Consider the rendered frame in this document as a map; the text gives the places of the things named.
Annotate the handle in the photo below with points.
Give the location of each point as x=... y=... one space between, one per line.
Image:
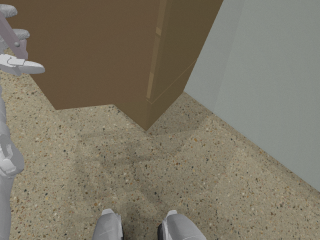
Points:
x=10 y=38

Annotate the robot left hand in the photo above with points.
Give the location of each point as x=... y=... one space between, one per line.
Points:
x=10 y=64

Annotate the right robot shin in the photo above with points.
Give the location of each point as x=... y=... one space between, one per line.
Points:
x=170 y=213

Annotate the left robot thigh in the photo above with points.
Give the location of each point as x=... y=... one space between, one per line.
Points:
x=108 y=227

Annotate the cupboard door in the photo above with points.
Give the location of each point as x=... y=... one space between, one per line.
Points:
x=94 y=52

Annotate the left robot forearm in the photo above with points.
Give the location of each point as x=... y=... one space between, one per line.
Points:
x=4 y=129

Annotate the left robot upper arm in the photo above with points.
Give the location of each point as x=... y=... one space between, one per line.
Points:
x=11 y=164

